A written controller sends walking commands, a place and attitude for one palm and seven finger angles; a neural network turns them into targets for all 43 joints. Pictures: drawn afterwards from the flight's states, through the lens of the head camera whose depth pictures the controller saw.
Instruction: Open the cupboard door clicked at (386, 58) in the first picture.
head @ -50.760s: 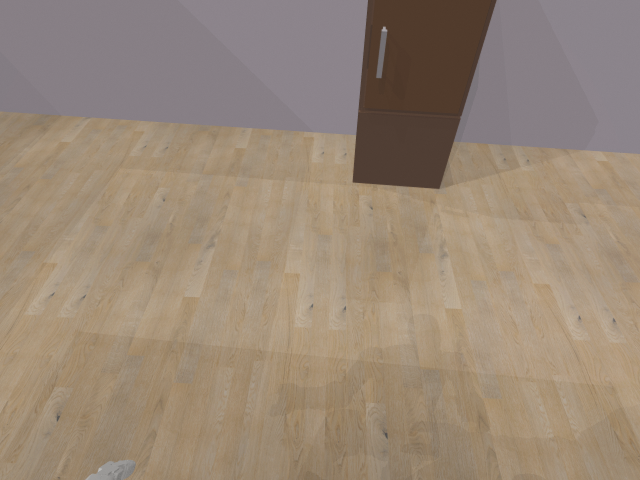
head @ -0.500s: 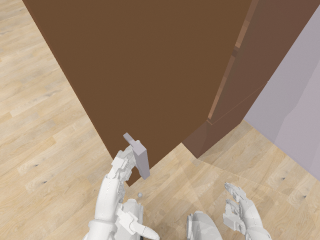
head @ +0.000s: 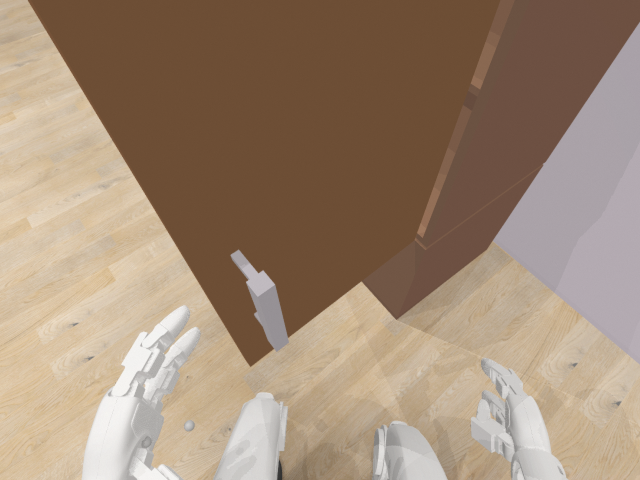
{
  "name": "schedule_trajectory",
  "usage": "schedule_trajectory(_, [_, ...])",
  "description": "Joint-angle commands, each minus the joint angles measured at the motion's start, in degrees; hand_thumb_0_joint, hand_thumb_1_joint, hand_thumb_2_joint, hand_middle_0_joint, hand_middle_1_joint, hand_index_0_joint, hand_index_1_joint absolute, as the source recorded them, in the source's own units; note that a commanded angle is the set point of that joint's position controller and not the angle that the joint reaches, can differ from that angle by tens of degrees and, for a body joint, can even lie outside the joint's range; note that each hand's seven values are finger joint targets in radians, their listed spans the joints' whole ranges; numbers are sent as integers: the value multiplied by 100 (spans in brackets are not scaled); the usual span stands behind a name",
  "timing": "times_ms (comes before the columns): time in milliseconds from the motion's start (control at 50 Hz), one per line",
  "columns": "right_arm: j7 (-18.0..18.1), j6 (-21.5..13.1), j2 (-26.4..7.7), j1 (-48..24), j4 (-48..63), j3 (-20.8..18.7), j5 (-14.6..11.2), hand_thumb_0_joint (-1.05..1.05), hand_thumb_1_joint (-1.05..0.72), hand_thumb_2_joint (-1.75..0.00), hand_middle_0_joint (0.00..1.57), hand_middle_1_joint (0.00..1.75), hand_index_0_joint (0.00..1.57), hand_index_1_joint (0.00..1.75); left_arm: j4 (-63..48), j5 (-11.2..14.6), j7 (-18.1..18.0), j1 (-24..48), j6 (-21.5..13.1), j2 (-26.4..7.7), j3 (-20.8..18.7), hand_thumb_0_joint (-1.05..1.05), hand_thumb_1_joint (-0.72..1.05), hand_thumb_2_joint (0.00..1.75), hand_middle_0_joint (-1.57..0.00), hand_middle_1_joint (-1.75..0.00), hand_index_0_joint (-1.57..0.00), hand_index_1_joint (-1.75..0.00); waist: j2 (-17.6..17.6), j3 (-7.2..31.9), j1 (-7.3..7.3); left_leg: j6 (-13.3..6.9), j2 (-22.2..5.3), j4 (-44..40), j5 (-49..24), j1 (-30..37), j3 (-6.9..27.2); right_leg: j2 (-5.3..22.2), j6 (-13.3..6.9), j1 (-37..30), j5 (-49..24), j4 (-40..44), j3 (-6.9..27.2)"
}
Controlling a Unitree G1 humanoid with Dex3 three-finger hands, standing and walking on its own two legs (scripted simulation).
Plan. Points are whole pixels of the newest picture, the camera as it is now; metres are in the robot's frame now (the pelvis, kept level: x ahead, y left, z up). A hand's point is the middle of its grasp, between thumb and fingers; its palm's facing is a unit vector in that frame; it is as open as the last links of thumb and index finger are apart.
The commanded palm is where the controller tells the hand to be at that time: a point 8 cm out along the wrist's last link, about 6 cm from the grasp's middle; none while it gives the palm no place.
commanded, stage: draw the hand back to the body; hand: left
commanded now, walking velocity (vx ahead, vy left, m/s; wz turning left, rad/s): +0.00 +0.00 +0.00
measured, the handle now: (261, 305) +0.31 +0.10 +0.05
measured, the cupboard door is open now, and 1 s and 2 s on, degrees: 92 92 92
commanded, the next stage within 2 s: step back with the hand held close in 1.68 s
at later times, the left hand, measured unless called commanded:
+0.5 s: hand (109, 424) +0.16 +0.18 +0.14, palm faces -0.05 -1.00 -0.02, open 16.4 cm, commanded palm +0.14 +0.24 +0.15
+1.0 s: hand out of the picture +0.21 +0.26 +0.23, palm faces +0.30 -0.86 -0.41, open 12.8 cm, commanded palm +0.17 +0.30 +0.27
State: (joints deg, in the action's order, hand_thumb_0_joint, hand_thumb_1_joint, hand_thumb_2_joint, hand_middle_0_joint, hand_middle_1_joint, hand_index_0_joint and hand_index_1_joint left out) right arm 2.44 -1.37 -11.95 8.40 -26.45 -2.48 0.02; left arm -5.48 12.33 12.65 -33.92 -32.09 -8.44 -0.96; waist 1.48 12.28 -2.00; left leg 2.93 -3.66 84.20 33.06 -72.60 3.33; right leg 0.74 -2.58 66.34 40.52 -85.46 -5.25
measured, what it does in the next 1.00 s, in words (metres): rises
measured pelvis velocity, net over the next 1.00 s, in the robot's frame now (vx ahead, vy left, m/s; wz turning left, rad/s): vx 0.04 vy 0.04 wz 0.00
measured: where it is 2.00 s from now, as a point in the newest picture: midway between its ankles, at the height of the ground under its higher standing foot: outside the picture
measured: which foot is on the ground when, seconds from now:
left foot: down 0.00-1.00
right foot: down 0.00-1.00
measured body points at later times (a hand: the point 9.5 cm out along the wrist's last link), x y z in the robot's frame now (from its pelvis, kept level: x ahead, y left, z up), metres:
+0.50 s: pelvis -0.01 +0.04 +0.06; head +0.03 +0.05 +0.51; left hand +0.16 +0.24 +0.14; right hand +0.18 -0.18 +0.00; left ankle +0.06 +0.15 -0.58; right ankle +0.01 -0.10 -0.58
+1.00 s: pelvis +0.04 +0.04 +0.13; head +0.03 +0.02 +0.58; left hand +0.19 +0.30 +0.26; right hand +0.22 -0.18 +0.06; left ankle +0.06 +0.15 -0.58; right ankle +0.01 -0.10 -0.58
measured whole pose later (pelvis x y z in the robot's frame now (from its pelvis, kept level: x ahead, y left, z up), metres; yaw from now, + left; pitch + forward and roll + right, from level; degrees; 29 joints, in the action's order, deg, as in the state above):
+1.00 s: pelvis +0.04 +0.04 +0.13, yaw +0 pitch +4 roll -1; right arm 8.0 -2.9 -12.8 17.2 -26.3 3.9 -1.4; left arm -27.6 2.2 -9.4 -37.6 1.5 -19.4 -8.0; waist 3.8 7.3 -2.8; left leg -0.3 -2.0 47.7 23.0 -28.6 -0.6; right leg 1.5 1.1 22.1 26.5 -44.9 -2.9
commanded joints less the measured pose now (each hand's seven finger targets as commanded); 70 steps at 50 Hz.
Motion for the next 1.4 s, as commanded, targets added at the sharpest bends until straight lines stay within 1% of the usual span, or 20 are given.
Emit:
schedule_trajectory(0, [65, -427, -574, -216, 958, -214, -15, 0, -90, -90, 20, 30, 20, 30, -1332, 165, 379, -7, -379, -354, 21, 0, -50, 30, -15, -30, -15, -30, -405, 1273, 268, -434, 386, -540, -948, 884, -215, -36, 229, -1011, -1816, 1745, 869])
schedule_trajectory(80, [96, -485, -639, -221, 1026, -221, -26, 0, -90, -90, 20, 30, 20, 30, -1448, 163, 421, -16, -180, -423, 54, 0, -50, 30, -15, -30, -15, -30, -311, 1228, 218, -462, 367, -618, -765, 936, -176, -123, 140, -706, -1176, 1691, 715])
schedule_trajectory(140, [106, -446, -622, -186, 1249, -215, -58, 0, -90, -90, 20, 30, 20, 30, -2467, 118, 129, -151, 57, -851, -266, 0, -50, 30, -15, -30, -15, -30, 234, 1673, -64, -458, 354, -1102, -855, 1571, -160, -181, 55, -943, -1074, 1738, 531])
schedule_trajectory(220, [109, -283, -530, -98, 1419, -193, -145, 0, -90, -90, 20, 30, 20, 30, -2899, 34, -356, -604, 628, -864, -475, 0, -50, 30, -15, -30, -15, -30, 268, 1485, -145, -425, 354, -1792, -718, 2109, -67, -265, 61, -1249, -1093, 2013, 211])
schedule_trajectory(320, [162, -204, -599, 0, 1481, -83, -225, 0, -90, -90, 20, 30, 20, 30, -2453, -19, -446, -658, 1223, -457, -68, 0, -50, 30, -15, -30, -15, -30, -268, 505, 239, -428, 342, -2380, 38, 2201, 79, -291, 164, -1351, -646, 2603, 28])
schedule_trajectory(380, [230, -282, -667, 127, 1485, 11, -228, 0, -90, -90, 20, 30, 20, 30, -2556, -56, -360, -332, 1257, -618, 20, 0, -50, 30, -15, -30, -15, -30, -110, 162, 360, -426, 357, -2615, 346, 2327, 109, -260, 186, -1362, -471, 2793, 12])
schedule_trajectory(460, [260, -414, -639, 229, 1473, 96, -200, 0, -90, -90, 20, 30, 20, 30, -2948, -40, -415, -140, 1085, -1017, -307, 0, -50, 30, -15, -30, -15, -30, 316, 205, 255, -394, 359, -2970, 295, 2776, 172, -263, 130, -1669, -709, 2884, -19])
schedule_trajectory(520, [225, -445, -610, 211, 1455, 87, -224, 0, -90, -90, 20, 30, 20, 30, -3119, 54, -495, -404, 1016, -1271, -741, 0, -43, 33, -15, -30, -15, -30, 612, 319, 56, -356, 335, -3245, 48, 3145, 195, -304, 89, -2027, -992, 2988, -37])
schedule_trajectory(580, [187, -489, -580, 209, 1451, 106, -281, 0, -90, -90, 20, 30, 20, 30, -3216, 196, -470, -606, 1113, -1108, -735, 0, -32, 37, -16, -30, -16, -30, 741, 229, 85, -330, 305, -3429, -271, 3518, 165, -320, 113, -2251, -1280, 3174, -95])
schedule_trajectory(600, [393, -289, -592, 258, 1576, 112, -226, 0, -90, -90, 20, 30, 20, 30, -3333, -646, -1131, -1158, 1775, -1847, -872, 0, -29, 39, -16, -30, -16, -30, 830, 499, -263, -314, 160, -3896, -249, 3771, 57, -142, 47, -2578, -1299, 3503, 233])
schedule_trajectory(640, [493, -201, -502, 239, 1621, 175, -194, 0, -90, -90, 20, 30, 20, 30, -3551, -767, -1576, -1242, 2315, -1273, -582, 0, -22, 42, -16, -30, -16, -30, 552, 1, -24, -332, 184, -3961, -373, 3726, 21, -125, 103, -2693, -1398, 3737, 158])
schedule_trajectory(660, [499, -152, -496, 304, 1555, 197, -190, 0, -90, -90, 20, 30, 20, 30, -3481, -832, -1693, -1185, 2489, -1193, -525, 0, -18, 43, -16, -30, -16, -30, 668, -159, 15, -343, 177, -3980, -531, 3785, -16, -118, 107, -2829, -1483, 3837, 141])
schedule_trajectory(740, [574, -130, -586, 307, 1432, 233, -141, 0, -90, -90, 20, 30, 20, 30, -3327, -999, -2051, -771, 2853, -1501, -788, 0, -5, 50, -17, -30, -17, -30, 18, -437, 118, -423, 177, -4033, -1115, 4135, -178, -112, 171, -3226, -1782, 4340, 141])
schedule_trajectory(820, [630, -292, -654, 324, 1290, 303, -114, 0, -90, -90, 20, 30, 20, 30, -3474, -1064, -2261, -119, 2912, -1818, -1080, 0, 9, 55, -17, -30, -17, -30, -16, -375, 81, -456, 212, -4280, -1279, 4649, -212, -73, 178, -3609, -1897, 4690, 163])
schedule_trajectory(980, [570, -648, -642, 190, 879, 344, -121, 0, -90, -90, 20, 30, 20, 30, -3574, -1035, -2296, -72, 2893, -1990, -1591, 0, 37, 68, -18, -30, -18, -30, 285, -444, -76, -424, 212, -4703, -2406, 5389, -310, -24, 183, -4403, -2979, 5013, 173])
schedule_trajectory(1080, [508, -696, -621, 54, 672, 329, -127, 0, -90, -90, 20, 30, 20, 30, -3330, -964, -2244, 221, 2820, -2096, -2010, 0, 55, 75, -19, -30, -19, -30, 200, -748, -119, -409, 209, -4986, -2784, 5699, -403, -28, 209, -4747, -3399, 5345, 188])
schedule_trajectory(1220, [455, -767, -650, -107, 437, 275, -91, 0, -90, -90, 20, 30, 20, 30, -3267, -870, -2203, 894, 2688, -2380, -2538, 0, 80, 86, -20, -30, -20, -30, -10, -698, -155, -435, 225, -5288, -3019, 6154, -522, -17, 224, -5261, -3874, 5782, 252])
schedule_trajectory(1280, [436, -821, -647, -155, 344, 259, -74, 0, -90, -90, 20, 30, 20, 30, -3408, -861, -2207, 1244, 2604, -2522, -2771, 0, 90, 90, -20, -30, -20, -30, 246, -630, -166, -438, 237, -5405, -3174, 6406, -564, -11, 234, -5378, -4033, 5879, 267])
schedule_trajectory(1340, [359, -776, -640, -182, 251, 228, -71, 0, -90, -90, 20, 30, 20, 30, -2821, -836, -2091, 762, 2660, -2012, -2411, 0, 90, 90, -20, -30, -20, -30, 154, -821, -154, -445, 209, -5497, -3462, 6533, -619, -6, 266, -5465, -4272, 5957, 249])
schedule_trajectory(1380, [317, -726, -677, -206, 236, 194, -61, 0, -90, -90, 20, 30, 20, 30, -2820, -819, -2037, 856, 2661, -1990, -2357, 0, 90, 90, -20, -30, -20, -30, 36, -878, -153, -442, 202, -5593, -3478, 6560, -608, -27, 284, -5519, -4256, 6028, 244])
